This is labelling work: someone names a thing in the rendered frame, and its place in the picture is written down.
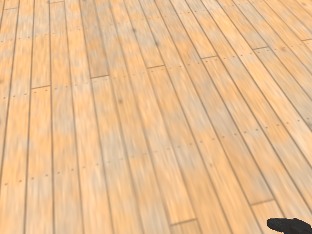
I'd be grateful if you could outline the robot right hand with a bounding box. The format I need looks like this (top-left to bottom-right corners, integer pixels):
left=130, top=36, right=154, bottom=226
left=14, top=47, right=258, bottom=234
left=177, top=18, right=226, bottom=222
left=266, top=217, right=312, bottom=234

